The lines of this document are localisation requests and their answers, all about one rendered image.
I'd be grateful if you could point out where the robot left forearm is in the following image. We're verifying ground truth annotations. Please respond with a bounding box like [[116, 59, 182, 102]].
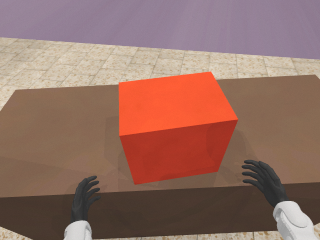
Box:
[[63, 220, 93, 240]]

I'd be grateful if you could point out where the left robot hand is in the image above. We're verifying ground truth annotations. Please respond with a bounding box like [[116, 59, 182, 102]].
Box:
[[70, 175, 101, 224]]

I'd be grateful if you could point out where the carton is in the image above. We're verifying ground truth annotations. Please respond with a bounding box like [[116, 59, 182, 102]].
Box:
[[118, 71, 238, 185]]

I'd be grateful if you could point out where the robot right forearm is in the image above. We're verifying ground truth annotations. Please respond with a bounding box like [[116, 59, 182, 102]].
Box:
[[273, 201, 318, 240]]

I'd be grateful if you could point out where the pedestal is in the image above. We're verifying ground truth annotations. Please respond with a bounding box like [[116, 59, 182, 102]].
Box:
[[0, 74, 320, 240]]

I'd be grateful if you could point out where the right robot hand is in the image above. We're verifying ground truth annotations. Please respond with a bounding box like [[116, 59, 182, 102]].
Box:
[[241, 160, 290, 208]]

